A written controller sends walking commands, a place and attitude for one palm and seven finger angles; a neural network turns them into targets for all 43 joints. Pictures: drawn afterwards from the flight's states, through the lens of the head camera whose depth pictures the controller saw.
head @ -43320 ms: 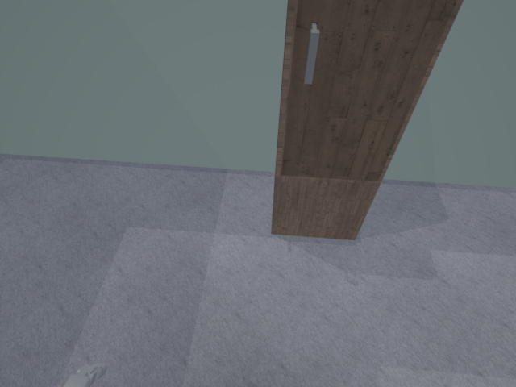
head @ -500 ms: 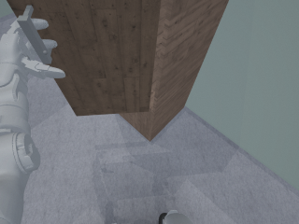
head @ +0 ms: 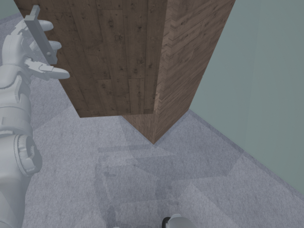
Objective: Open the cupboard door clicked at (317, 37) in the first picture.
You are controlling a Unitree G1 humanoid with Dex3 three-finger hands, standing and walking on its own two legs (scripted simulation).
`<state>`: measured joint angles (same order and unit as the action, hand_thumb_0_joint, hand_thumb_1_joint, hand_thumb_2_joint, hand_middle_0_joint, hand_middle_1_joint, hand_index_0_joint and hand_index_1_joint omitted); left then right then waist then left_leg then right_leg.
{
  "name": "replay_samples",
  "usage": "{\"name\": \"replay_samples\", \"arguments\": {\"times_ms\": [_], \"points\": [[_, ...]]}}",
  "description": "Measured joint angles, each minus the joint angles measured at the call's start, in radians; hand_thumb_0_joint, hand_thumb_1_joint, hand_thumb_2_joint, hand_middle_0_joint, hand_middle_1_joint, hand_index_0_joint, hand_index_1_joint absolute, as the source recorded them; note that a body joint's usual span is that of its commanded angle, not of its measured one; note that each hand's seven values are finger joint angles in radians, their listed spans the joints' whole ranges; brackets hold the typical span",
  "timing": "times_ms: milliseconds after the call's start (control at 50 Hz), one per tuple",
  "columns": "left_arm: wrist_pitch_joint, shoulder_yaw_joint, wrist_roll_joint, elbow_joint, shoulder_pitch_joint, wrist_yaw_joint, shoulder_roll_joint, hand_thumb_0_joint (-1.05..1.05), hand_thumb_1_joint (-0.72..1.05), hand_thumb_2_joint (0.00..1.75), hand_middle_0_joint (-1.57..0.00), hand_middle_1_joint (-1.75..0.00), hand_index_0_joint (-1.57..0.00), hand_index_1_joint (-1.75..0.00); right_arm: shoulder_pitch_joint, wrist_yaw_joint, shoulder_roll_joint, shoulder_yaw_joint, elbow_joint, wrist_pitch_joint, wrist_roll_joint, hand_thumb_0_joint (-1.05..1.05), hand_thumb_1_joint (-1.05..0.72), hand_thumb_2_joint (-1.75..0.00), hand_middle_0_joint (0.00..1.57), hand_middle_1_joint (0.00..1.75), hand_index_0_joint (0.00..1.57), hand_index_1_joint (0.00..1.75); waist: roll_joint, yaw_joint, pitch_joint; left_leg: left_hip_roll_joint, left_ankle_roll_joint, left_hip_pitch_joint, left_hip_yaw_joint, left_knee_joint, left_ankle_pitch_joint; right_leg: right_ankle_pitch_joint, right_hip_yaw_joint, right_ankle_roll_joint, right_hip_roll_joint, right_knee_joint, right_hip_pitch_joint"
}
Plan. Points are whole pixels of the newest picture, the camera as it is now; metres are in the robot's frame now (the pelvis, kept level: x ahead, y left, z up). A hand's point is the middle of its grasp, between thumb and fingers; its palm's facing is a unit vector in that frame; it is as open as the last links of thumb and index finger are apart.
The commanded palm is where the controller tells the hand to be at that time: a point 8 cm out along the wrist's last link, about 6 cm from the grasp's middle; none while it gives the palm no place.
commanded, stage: close the thumb around the handle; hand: left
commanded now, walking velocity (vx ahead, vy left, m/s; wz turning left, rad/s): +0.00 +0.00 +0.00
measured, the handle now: (44, 36) +0.58 +0.23 +0.14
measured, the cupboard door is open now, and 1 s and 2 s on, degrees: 49 54 98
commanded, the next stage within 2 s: pull the door open along its arc in 0.58 s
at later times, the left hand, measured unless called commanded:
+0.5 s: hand (49, 53) +0.52 +0.21 +0.14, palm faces +0.00 -1.00 -0.01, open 5.9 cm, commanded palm +0.49 +0.25 +0.14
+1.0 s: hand (50, 61) +0.49 +0.20 +0.14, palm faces -0.03 -1.00 -0.01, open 5.9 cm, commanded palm +0.43 +0.25 +0.14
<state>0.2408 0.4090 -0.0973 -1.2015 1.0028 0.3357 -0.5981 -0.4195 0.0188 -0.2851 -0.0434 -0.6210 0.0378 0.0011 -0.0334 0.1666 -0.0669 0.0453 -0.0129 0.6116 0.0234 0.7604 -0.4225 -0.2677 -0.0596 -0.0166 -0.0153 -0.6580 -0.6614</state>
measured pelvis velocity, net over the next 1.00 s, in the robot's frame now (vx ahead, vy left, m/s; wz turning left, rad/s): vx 0.01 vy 0.00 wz -0.03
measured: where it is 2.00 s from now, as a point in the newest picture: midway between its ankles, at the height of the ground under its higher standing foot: outside the picture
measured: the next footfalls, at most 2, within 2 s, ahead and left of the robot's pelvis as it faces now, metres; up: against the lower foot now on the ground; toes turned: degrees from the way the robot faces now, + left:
none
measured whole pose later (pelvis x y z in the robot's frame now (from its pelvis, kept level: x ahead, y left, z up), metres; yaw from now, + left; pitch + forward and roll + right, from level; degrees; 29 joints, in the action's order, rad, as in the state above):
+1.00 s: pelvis +0.01 +0.00 +0.01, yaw -2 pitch +14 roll -2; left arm 0.21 0.44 -0.17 -0.95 0.76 0.35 -0.52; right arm -0.43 0.01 -0.29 -0.03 -0.58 0.06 0.02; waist -0.05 0.13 -0.10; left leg 0.06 -0.01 0.53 0.05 0.71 -0.43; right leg -0.27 -0.03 -0.01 0.00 -0.63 -0.61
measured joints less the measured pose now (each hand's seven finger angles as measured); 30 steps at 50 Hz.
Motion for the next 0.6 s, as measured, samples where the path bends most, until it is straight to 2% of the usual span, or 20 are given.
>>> {"name": "replay_samples", "arguments": {"times_ms": [160, 480, 520, 600], "points": [[0.006, 0.006, 0.005, -0.007, 0.003, -0.009, -0.001, -0.01, -0.16, 0.45, -0.32, -1.24, -0.31, -1.24, -0.013, -0.003, 0.005, -0.003, -0.007, -0.003, -0.003, 0.0, -0.9, -0.9, 0.2, 0.3, 0.21, 0.3, -0.001, 0.004, -0.004, 0.0, -0.001, 0.009, 0.002, 0.005, -0.001, 0.001, 0.002, -0.001, 0.0, -0.004, -0.009], [0.002, 0.003, 0.004, -0.004, 0.006, -0.021, -0.007, 0.0, 0.67, 0.8, -0.36, -1.31, -0.36, -1.32, -0.033, -0.003, 0.0, 0.003, -0.02, -0.008, -0.007, 0.0, -0.9, -0.9, 0.2, 0.3, 0.21, 0.3, -0.003, 0.007, -0.006, 0.003, 0.002, 0.014, -0.002, 0.006, -0.001, 0.0, -0.001, 0.002, 0.003, -0.003, -0.012], [0.002, -0.001, 0.001, -0.004, 0.006, -0.022, -0.007, 0.01, 0.73, 0.83, -0.36, -1.31, -0.36, -1.33, -0.032, -0.002, -0.001, 0.004, -0.02, -0.008, -0.006, 0.0, -0.9, -0.9, 0.2, 0.3, 0.21, 0.3, -0.003, 0.007, -0.005, 0.003, 0.003, 0.012, -0.004, 0.006, -0.002, -0.001, -0.003, 0.002, 0.003, -0.002, -0.01], [-0.001, 0.002, -0.001, 0.008, -0.003, -0.025, 0.003, 0.01, 0.74, 0.83, -0.35, -1.32, -0.34, -1.34, -0.031, -0.004, -0.001, 0.006, -0.019, -0.008, -0.008, 0.0, -0.9, -0.9, 0.2, 0.3, 0.21, 0.3, -0.005, 0.003, -0.008, 0.003, 0.004, 0.01, -0.005, 0.003, -0.002, -0.003, -0.004, 0.003, 0.004, -0.001, -0.008]]}}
